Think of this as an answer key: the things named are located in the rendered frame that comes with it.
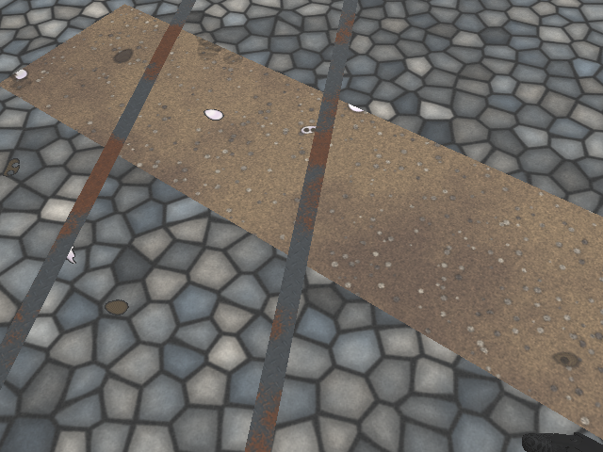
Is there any right robot hand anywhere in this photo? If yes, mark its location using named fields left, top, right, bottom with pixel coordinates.
left=522, top=432, right=603, bottom=452

